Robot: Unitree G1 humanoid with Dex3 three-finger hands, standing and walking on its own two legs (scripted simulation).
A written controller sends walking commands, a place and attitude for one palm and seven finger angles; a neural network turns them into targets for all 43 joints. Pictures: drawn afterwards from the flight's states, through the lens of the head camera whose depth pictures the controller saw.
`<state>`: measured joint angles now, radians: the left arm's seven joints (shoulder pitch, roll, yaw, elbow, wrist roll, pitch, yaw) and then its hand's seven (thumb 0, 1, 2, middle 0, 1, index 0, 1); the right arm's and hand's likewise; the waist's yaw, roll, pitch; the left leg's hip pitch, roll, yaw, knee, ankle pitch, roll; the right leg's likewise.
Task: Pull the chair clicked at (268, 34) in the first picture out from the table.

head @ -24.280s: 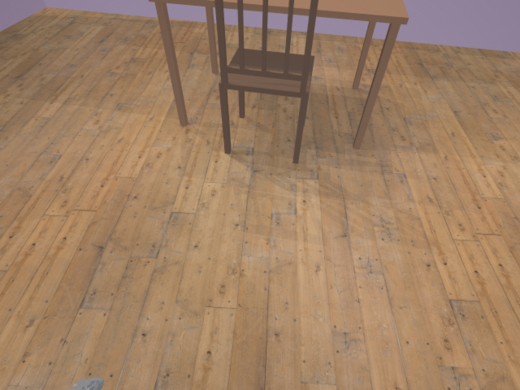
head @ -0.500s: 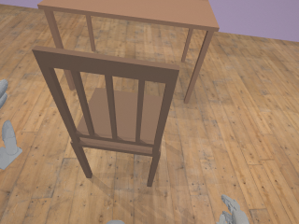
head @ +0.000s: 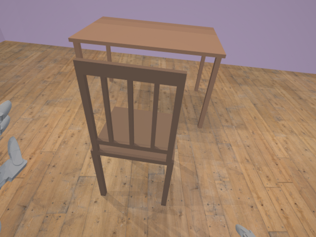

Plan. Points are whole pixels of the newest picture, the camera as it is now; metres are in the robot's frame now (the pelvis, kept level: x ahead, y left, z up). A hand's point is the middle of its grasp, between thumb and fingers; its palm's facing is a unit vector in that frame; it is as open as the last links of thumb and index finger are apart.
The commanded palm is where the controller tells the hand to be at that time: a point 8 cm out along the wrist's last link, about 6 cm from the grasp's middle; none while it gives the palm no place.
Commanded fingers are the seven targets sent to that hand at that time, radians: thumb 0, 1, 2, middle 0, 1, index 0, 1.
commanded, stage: stop stepping back and stand still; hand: left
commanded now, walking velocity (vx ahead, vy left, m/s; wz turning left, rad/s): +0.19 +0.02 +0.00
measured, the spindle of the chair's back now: (131, 115) +0.64 +0.13 -0.05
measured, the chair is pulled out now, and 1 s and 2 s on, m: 0.61 0.61 0.61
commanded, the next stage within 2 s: let the arm hang, fingers relaxed in 0.82 s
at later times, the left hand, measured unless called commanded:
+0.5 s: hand out of the picture +0.11 +0.28 +0.18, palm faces +0.45 -0.76 -0.47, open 7.4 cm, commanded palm +0.06 +0.31 +0.18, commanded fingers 0.00 0.90 0.90 -0.20 -0.30 -0.20 -0.30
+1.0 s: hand (21, 205) +0.17 +0.29 +0.09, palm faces +0.28 -0.83 -0.49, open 7.4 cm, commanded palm none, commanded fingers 0.00 0.90 0.90 -0.20 -0.30 -0.20 -0.30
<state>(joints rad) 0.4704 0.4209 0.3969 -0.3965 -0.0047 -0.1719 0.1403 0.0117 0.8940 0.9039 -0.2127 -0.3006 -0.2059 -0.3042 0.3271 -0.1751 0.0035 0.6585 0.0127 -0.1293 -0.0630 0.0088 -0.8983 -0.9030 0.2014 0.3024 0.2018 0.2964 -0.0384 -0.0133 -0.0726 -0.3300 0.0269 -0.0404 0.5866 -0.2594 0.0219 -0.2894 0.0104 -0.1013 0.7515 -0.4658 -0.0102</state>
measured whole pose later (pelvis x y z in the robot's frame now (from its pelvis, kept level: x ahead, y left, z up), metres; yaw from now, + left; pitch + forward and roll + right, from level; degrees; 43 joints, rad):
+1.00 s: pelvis -0.05 +0.03 +0.00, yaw +2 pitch +1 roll +0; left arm 0.39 0.37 0.26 -0.11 0.02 -0.12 0.06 0.00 0.90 0.90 -0.21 -0.30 -0.20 -0.30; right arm 0.23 -0.25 -0.03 0.75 0.00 -0.12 -0.01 0.01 -0.90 -0.90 0.20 0.30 0.20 0.30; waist 0.00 0.04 -0.02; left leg -0.30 0.00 -0.01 0.52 -0.23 -0.01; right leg -0.26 -0.03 -0.08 0.55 -0.30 -0.01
